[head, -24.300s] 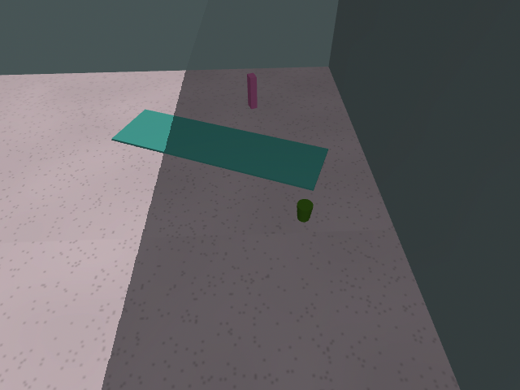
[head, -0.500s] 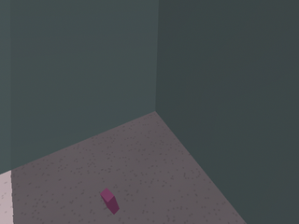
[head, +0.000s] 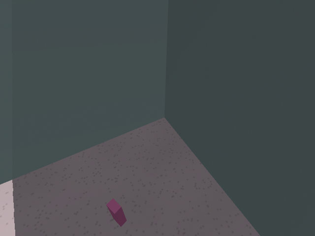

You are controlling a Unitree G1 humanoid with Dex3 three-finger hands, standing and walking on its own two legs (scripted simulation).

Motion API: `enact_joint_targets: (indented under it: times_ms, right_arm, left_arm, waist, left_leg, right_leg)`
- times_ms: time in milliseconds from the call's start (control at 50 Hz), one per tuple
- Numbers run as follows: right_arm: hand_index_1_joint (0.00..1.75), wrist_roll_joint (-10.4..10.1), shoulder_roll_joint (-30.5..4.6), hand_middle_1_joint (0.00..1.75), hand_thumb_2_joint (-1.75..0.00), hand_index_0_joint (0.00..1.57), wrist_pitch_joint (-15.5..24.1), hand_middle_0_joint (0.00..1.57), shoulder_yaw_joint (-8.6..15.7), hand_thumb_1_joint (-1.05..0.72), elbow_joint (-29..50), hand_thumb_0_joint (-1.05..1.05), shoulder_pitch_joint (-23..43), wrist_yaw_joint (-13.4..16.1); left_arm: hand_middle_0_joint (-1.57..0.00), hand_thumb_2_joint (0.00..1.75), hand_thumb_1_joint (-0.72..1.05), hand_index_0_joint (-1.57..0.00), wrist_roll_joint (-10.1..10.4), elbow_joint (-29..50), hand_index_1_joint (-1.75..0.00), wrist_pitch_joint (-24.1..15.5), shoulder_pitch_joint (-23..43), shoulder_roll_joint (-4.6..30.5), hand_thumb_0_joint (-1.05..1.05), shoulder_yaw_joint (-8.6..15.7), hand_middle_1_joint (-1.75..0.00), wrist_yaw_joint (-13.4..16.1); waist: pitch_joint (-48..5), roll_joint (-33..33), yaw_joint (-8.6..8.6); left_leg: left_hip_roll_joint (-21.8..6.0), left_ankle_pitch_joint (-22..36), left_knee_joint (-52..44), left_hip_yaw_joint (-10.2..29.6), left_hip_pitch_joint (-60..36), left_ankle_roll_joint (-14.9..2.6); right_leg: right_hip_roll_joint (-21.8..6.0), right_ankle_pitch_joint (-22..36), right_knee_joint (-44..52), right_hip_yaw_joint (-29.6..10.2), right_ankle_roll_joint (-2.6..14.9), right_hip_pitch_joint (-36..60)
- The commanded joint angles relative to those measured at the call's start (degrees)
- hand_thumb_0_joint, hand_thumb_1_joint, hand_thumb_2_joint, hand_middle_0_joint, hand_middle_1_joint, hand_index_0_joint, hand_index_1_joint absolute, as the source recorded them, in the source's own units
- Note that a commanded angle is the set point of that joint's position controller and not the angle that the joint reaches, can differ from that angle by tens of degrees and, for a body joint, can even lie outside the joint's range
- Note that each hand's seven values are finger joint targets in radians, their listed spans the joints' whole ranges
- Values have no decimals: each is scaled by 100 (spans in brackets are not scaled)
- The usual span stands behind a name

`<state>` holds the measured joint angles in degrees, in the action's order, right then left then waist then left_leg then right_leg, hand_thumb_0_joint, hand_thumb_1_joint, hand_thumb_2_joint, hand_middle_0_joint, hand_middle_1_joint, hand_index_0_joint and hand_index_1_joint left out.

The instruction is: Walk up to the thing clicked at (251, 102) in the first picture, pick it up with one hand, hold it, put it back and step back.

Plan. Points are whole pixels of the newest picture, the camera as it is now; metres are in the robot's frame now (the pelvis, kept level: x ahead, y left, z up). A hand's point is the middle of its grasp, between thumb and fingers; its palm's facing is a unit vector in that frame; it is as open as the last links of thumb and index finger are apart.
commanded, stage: stand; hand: left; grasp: from the side
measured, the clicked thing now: (117, 213) +0.41 +0.25 -0.68
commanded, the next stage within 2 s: go down in 0.12 s
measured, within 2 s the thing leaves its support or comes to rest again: neither
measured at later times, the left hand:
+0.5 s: hand out of the picture +0.16 +0.26 -0.17, palm faces +0.05 -0.94 -0.33, open 12.1 cm
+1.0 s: hand out of the picture +0.13 +0.29 -0.20, palm faces +0.08 -0.94 -0.33, open 17.3 cm
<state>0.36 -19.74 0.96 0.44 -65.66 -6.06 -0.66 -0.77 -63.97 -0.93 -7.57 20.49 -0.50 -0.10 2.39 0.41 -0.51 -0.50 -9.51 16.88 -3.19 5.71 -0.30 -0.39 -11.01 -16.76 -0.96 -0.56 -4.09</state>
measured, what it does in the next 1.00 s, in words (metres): lowers itself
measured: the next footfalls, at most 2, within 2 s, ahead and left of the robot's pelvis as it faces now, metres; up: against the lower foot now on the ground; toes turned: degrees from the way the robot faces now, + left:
none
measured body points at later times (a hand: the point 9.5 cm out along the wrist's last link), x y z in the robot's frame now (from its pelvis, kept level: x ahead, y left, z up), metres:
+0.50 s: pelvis -0.01 +0.00 -0.02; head +0.05 +0.01 +0.42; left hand +0.15 +0.31 -0.14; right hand +0.09 -0.27 -0.14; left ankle +0.00 +0.11 -0.75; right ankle -0.02 -0.12 -0.75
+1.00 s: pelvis -0.01 +0.00 -0.08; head +0.07 +0.03 +0.36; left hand +0.12 +0.34 -0.17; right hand +0.17 -0.24 -0.16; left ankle +0.00 +0.11 -0.75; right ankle -0.02 -0.12 -0.75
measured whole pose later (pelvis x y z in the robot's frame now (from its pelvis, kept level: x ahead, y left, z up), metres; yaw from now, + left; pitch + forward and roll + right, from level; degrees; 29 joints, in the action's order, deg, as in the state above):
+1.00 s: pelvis -0.01 +0.00 -0.08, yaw +2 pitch +16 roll -2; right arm -1.2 -13.7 6.8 0.7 -32.2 -12.0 3.0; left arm -2.2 -27.3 9.5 -15.2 21.8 14.9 -7.1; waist -6.7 0.2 -1.7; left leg -1.5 -28.7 61.6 0.9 48.5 -0.5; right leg 0.1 -30.2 -58.8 2.6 -0.4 -44.1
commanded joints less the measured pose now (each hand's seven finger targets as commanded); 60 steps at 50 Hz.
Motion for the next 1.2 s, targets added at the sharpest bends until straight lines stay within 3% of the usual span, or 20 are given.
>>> enact_joint_targets:
  times_ms: [0,180,200,220,240,260,280,320,340,360,380,420,500,560,680,800,980,1000,1100,1180]
  right_arm:
    - [30,17,-1230,30,-90,20,101,20,219,-90,315,0,223,112]
    - [30,9,-1233,30,-90,20,108,20,220,-90,326,0,218,118]
    - [30,10,-1215,30,-91,20,103,21,217,-87,339,0,244,116]
    - [30,-374,-306,30,-91,20,384,20,-37,-93,1994,0,-24,225]
    - [30,-411,-441,30,-91,20,384,20,-32,-94,1666,0,-344,268]
    - [30,-383,-601,30,-91,20,327,20,45,-95,1603,0,-500,301]
    - [30,-366,-641,30,-91,20,263,20,140,-93,1739,0,-558,291]
    - [30,-272,-679,30,-91,20,323,20,322,-94,1958,0,-782,352]
    - [30,-206,-653,30,-90,20,344,20,392,-91,2117,0,-833,321]
    - [30,-155,-597,30,-90,20,334,20,417,-90,2162,0,-1038,286]
    - [30,-151,-588,30,-90,20,322,20,453,-89,2290,0,-1051,262]
    - [30,-178,-580,30,-89,20,325,20,480,-87,2633,0,-885,264]
    - [30,-197,-505,30,-88,20,340,20,426,-85,3071,0,-635,235]
    - [30,-199,-471,30,-88,20,409,20,445,-83,3320,0,-641,220]
    - [30,-177,-407,30,-88,20,616,20,512,-82,3679,0,-749,302]
    - [30,-185,-409,30,-88,20,713,20,484,-83,3908,0,-756,416]
    - [30,-125,-310,30,-88,20,873,20,391,-85,4009,0,-778,514]
    - [30,-121,-285,30,-88,20,914,20,372,-84,4185,0,-695,513]
    - [30,-79,-312,30,-88,20,998,20,402,-85,4125,0,-789,476]
    - [30,-68,-311,30,-89,20,1080,20,372,-86,4171,0,-688,458]
  left_arm:
    - [-20,90,90,-20,24,299,-30,-99,200,1181,0,225,-30,90]
    - [-20,90,90,-20,13,306,-30,-95,197,1185,0,234,-30,88]
    - [-28,82,82,-28,17,314,-22,-92,200,1184,0,232,-22,90]
    - [-20,74,74,-20,292,2325,-14,-637,2211,303,0,338,-14,196]
    - [-12,66,66,-12,288,1788,-6,-551,2829,497,0,371,-6,213]
    - [-4,58,58,-5,161,853,0,-317,1912,1007,0,741,0,240]
    - [-3,50,50,-5,106,399,0,-202,1369,1022,0,842,-1,152]
    - [-5,34,34,-7,-117,997,0,-278,1976,1699,0,1237,0,50]
    - [-5,26,26,-6,-274,836,0,-229,1511,1743,0,1415,-1,-43]
    - [-5,18,18,-6,-383,283,-1,-120,690,1291,0,1296,-2,-149]
    - [-5,10,10,-6,-455,255,0,-54,337,1214,0,1341,-1,-222]
    - [-6,5,-6,-7,-496,982,0,25,620,1542,0,1620,-1,-238]
    - [-7,2,-26,-8,-432,1201,-2,288,689,1320,0,1600,-2,-295]
    - [-9,0,-45,-9,-319,1720,-1,276,523,1365,0,1753,-1,-460]
    - [-9,0,-53,-10,-168,3268,-1,173,368,1354,0,1793,-2,-763]
    - [-10,0,-58,-10,-159,4198,-1,559,-392,1526,0,2040,-1,-667]
    - [-9,0,-57,-9,-88,4297,-2,1006,-1019,1325,0,2080,-2,-636]
    - [-9,0,-57,-9,-57,4781,-2,968,-759,1375,0,2084,-2,-652]
    - [-9,0,-60,-9,34,4699,-1,914,-1113,1387,0,2199,-1,-819]
    - [-9,0,-60,-9,136,4569,-1,597,-422,1544,0,2424,-1,-903]
  waist:
    - [-381,-49,9]
    - [-409,-109,15]
    - [-434,-86,27]
    - [95,-174,-599]
    - [-151,-124,-409]
    - [-55,187,-355]
    - [-80,115,-153]
    - [-1173,-33,-92]
    - [-1581,-210,-24]
    - [-1572,16,4]
    - [-1624,17,136]
    - [-1910,-405,261]
    - [-1345,-210,70]
    - [-1461,-177,62]
    - [-2081,-574,-68]
    - [-2360,-519,-87]
    - [-1990,-526,-171]
    - [-2109,-598,-142]
    - [-2159,-793,-80]
    - [-2006,-547,-190]
  left_leg:
    - [-786,893,-189,659,-312,-87]
    - [-778,1011,-191,664,-306,-81]
    - [-786,1018,-174,665,-319,-96]
    - [8,144,282,56,659,-59]
    - [40,62,353,68,595,-63]
    - [56,-85,491,103,812,-88]
    - [34,15,690,66,1003,-77]
    - [43,450,1125,115,932,-80]
    - [96,764,1364,123,986,-61]
    - [117,884,1605,162,1224,-59]
    - [136,959,1730,172,1371,-52]
    - [163,996,1750,199,1315,-4]
    - [69,376,2163,274,2091,0]
    - [35,-41,2568,289,2511,-31]
    - [-31,-269,3170,390,2657,-20]
    - [-92,140,3475,470,2672,-62]
    - [-89,106,3774,516,3168,-60]
    - [-78,177,3828,523,3181,-64]
    - [-120,170,3929,622,3304,-18]
    - [-105,-312,4298,608,3908,-56]
  right_leg:
    - [-744,948,243,-511,177,-230]
    - [-740,1016,215,-496,187,-164]
    - [-742,1045,201,-478,193,-155]
    - [61,534,-195,99,115,-1383]
    - [45,392,-231,140,125,-1130]
    - [68,147,-293,198,151,-1251]
    - [80,164,-496,214,165,-1369]
    - [39,632,-957,153,162,-1276]
    - [14,920,-1204,156,172,-1178]
    - [33,1009,-1407,166,175,-1299]
    - [51,1019,-1543,179,190,-1340]
    - [66,922,-1603,180,217,-1320]
    - [113,240,-1998,233,212,-2156]
    - [114,-170,-2397,222,215,-2647]
    - [102,-401,-3131,228,205,-3378]
    - [117,-140,-3327,265,161,-3448]
    - [120,-199,-3590,324,161,-3749]
    - [114,-119,-3633,314,167,-3761]
    - [130,-364,-3948,383,204,-4120]
    - [135,-590,-4244,361,191,-4495]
